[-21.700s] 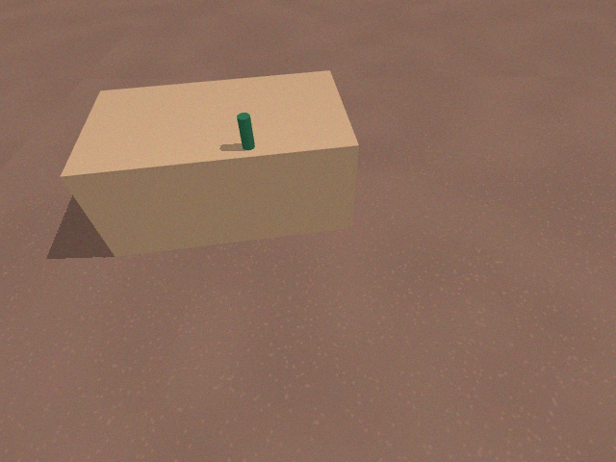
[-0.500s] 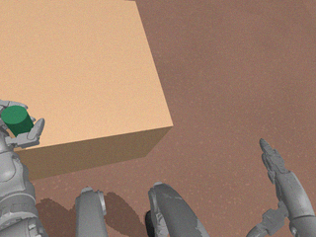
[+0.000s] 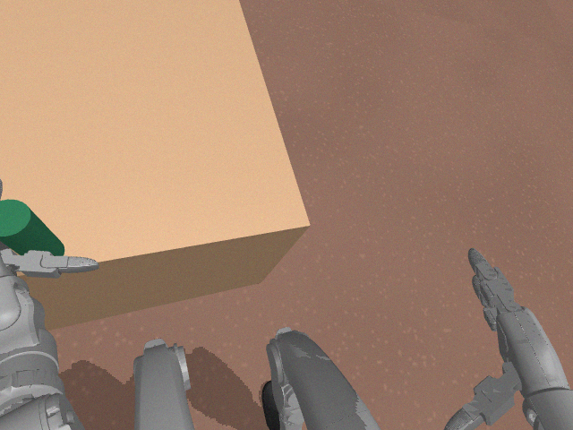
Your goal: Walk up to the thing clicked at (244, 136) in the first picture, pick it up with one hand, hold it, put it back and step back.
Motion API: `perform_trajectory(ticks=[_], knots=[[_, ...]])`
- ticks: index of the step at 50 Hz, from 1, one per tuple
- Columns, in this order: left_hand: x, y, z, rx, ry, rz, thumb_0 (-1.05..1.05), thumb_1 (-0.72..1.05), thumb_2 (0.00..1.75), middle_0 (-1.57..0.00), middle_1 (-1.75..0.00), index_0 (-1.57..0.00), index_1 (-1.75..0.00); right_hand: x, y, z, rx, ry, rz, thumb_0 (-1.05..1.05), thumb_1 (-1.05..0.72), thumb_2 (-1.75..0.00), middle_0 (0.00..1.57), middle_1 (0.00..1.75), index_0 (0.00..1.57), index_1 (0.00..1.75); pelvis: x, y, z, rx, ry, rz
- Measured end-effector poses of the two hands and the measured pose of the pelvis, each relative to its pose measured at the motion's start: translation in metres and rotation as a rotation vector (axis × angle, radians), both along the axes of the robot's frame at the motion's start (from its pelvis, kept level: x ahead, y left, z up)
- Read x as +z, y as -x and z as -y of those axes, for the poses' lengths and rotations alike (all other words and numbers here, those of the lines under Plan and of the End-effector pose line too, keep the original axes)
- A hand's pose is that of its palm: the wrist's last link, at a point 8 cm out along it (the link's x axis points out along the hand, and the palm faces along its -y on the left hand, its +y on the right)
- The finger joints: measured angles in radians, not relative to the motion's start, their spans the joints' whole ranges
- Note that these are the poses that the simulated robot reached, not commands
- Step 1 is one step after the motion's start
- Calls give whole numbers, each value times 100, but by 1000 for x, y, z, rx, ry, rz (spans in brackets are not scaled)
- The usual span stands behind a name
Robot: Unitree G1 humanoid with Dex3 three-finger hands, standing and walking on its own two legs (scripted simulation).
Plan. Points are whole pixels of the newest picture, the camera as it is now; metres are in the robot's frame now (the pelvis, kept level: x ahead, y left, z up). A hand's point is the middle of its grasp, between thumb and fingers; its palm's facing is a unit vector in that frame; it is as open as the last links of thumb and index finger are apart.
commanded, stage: withdraw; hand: left
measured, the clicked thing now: (29, 237) +0.42 +0.27 -0.07
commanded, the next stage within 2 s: rise in 0.24 s
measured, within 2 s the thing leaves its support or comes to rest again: neither
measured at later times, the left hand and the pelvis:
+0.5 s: hand out of the picture +0.43 +0.37 +0.08, palm faces +0.44 -0.88 -0.18, open 17.6 cm; pelvis +0.00 +0.01 +0.08, yaw +2 degrees
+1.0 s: hand out of the picture +0.33 +0.35 +0.10, palm faces +0.38 -0.84 -0.39, open 16.8 cm; pelvis +0.04 +0.01 +0.14, yaw +4 degrees
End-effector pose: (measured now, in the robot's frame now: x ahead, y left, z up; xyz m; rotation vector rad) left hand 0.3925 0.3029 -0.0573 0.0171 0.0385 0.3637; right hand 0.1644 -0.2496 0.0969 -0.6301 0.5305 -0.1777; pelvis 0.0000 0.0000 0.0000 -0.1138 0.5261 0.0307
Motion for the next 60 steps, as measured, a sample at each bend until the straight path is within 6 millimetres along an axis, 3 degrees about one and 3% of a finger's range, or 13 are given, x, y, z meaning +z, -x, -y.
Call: perform_trajectory(ticks=[5, 11, 18, 27, 32, 37, 41, 46, 49, 53, 60], knots=[[22, -2, -18, 34, -2, 44, -2, -59, 8, -17, -15, -18, -14, 9, -1, 0, -7, 4, 11, -1, 50, -6, 7, 5, 6, 5, 6, -1, -1, -1, -3, 12], [80, -5, -52, 52, -27, 103, -2, -61, 5, -10, -9, -11, -8, 19, 4, 1, -52, -23, 5, -1, 50, -6, 7, 5, 6, 5, 24, -5, -3, 13, -3, 53], [139, -7, -78, 41, -28, 45, -2, -61, 2, -7, -5, -8, -3, 16, 6, -9, -72, -120, -27, -1, 51, -6, 6, 5, 6, 5, 53, -4, -10, 22, -6, 100], [162, 9, -113, 170, -87, -254, -2, -59, 2, -7, -5, -8, -4, 12, 13, -9, -117, -205, -129, -1, 49, -6, 7, 5, 6, 5, 85, -6, -13, 17, -29, 143], [196, 24, -143, 302, -143, -294, -2, -53, 7, -7, -7, -8, -6, -2, 17, -8, -154, -228, -237, -1, 36, -15, 9, 9, 9, 9, 99, -12, -11, 21, -36, 169], [227, 36, -155, 350, -212, -323, -2, -44, 12, -7, -8, -7, -7, -2, -14, -43, -50, -319, -216, -1, 10, -35, 12, 15, 11, 15, 112, -19, -10, 27, -42, 198], [230, 52, -145, 316, -230, -408, -1, -41, 13, -7, -8, -7, -8, 21, -43, -67, 37, -396, -106, -1, -16, -50, 14, 19, 14, 19, 124, -27, -11, 31, -51, 230], [210, 80, -118, 237, -198, -517, -1, -41, 13, -6, -8, -6, -7, 26, -45, -54, -4, -406, -98, 0, -42, -64, 17, 22, 16, 22, 136, -36, -12, 36, -61, 259], [194, 94, -92, 173, -179, -543, -1, -41, 13, -6, -8, -6, -7, 19, -35, -42, -46, -387, -155, 0, -53, -69, 17, 24, 17, 24, 140, -38, -11, 37, -67, 277], [181, 112, -47, 83, -149, -536, -1, -41, 13, -6, -8, -6, -7, 15, -26, -41, -58, -385, -199, 1, -62, -74, 18, 25, 17, 25, 144, -38, -9, 34, -77, 305], [177, 156, 12, 1, -106, -535, -1, -47, 10, -6, -7, -6, -6, 16, -37, -37, -78, -400, -148, 1, -72, -80, 19, 27, 18, 27, 148, -39, -2, 26, -94, 341]])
